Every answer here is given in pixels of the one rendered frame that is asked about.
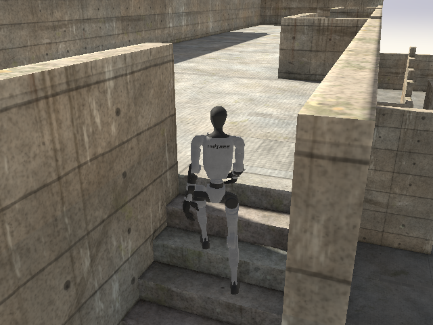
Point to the robot right upper arm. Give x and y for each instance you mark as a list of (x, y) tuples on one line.
[(238, 142)]

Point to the robot right hand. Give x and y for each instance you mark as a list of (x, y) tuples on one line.
[(230, 181)]

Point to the robot left forearm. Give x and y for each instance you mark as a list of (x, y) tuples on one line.
[(191, 185)]

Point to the left robot shin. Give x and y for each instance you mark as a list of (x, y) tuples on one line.
[(202, 219)]

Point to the robot left upper arm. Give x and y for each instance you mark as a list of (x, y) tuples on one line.
[(196, 142)]

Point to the right robot shin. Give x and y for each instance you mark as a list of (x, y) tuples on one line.
[(234, 260)]

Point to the robot shin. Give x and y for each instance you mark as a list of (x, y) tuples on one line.
[(202, 219), (234, 260)]

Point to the robot right forearm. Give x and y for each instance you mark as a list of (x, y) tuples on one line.
[(235, 175)]

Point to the robot left hand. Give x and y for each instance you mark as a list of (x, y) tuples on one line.
[(186, 207)]

